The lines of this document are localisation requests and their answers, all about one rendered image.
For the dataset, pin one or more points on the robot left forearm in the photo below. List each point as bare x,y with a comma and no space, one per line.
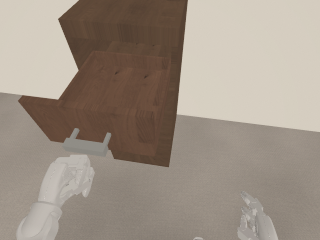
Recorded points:
41,223

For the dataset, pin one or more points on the left robot hand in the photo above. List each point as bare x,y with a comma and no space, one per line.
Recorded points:
75,170

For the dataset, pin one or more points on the drawer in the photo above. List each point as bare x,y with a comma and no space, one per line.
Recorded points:
118,93

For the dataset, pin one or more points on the handle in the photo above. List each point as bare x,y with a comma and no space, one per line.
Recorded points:
86,147

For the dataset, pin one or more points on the right robot hand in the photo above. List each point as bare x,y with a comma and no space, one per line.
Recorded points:
262,227

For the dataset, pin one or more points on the cabinet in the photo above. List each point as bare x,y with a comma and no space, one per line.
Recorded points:
139,27

